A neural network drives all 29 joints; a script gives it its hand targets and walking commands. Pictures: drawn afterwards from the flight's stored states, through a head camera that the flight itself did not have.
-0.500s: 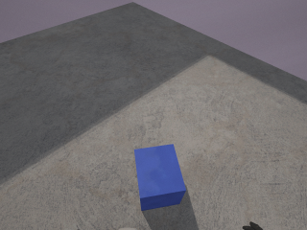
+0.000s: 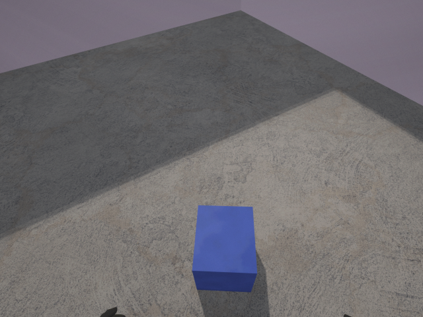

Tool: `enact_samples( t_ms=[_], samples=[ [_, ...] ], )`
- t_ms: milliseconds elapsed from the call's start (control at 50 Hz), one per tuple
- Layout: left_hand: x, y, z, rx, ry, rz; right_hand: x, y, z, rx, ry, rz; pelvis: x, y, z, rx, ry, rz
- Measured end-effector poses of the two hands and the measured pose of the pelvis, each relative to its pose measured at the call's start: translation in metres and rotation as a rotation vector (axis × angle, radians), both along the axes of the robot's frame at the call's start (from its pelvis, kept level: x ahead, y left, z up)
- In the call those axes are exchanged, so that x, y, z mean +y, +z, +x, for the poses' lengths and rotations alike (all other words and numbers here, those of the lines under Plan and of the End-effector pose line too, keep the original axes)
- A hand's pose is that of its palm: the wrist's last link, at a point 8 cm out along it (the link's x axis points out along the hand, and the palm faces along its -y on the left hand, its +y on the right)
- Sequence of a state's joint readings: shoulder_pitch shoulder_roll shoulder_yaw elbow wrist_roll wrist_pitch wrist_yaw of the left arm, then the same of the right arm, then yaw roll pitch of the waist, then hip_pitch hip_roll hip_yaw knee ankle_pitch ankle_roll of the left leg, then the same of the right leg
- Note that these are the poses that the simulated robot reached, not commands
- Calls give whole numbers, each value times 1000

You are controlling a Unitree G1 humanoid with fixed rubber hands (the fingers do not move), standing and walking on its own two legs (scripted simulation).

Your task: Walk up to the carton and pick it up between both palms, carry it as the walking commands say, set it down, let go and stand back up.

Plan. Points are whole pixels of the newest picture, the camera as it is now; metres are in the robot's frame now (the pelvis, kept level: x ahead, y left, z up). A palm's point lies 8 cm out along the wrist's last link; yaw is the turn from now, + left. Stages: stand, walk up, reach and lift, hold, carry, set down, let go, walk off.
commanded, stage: walk up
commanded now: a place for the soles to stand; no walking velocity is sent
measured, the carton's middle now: (224, 248) +0.49 -0.01 -0.63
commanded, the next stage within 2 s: reach and lift in 1.30 s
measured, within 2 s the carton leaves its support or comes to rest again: neither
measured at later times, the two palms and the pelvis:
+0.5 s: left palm out of the picture +0.06 +0.26 -0.12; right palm out of the picture +0.13 -0.23 -0.12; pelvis +0.02 +0.01 +0.00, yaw +6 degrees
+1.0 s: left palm out of the picture +0.03 +0.28 -0.13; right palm out of the picture +0.14 -0.22 -0.12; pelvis +0.03 +0.01 +0.00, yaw +9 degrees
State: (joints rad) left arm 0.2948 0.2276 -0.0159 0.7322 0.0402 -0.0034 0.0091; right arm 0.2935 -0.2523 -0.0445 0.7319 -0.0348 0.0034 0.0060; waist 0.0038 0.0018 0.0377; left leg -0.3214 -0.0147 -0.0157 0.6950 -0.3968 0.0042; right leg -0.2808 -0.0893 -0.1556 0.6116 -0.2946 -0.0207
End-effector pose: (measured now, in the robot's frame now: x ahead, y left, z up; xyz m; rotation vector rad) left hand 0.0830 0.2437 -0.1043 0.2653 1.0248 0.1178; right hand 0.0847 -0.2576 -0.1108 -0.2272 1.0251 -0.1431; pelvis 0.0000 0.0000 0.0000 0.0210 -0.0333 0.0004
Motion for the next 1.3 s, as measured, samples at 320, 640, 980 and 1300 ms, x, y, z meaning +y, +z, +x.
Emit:
enact_samples(
  t_ms=[320,640,980,1300],
  samples=[
    [4,-12,-26,75,106,-29,27,-5,31,35,100,29,-1,1,17,11,80,-43],
    [25,-24,-23,107,166,-41,35,-5,50,49,128,-24,12,-4,27,27,125,-59],
    [31,-27,-48,170,209,-34,36,-4,57,62,155,-38,14,-3,27,29,151,-56],
    [35,-26,-66,199,227,-20,31,-5,49,91,170,-50,13,-2,23,27,168,-53]
  ],
)
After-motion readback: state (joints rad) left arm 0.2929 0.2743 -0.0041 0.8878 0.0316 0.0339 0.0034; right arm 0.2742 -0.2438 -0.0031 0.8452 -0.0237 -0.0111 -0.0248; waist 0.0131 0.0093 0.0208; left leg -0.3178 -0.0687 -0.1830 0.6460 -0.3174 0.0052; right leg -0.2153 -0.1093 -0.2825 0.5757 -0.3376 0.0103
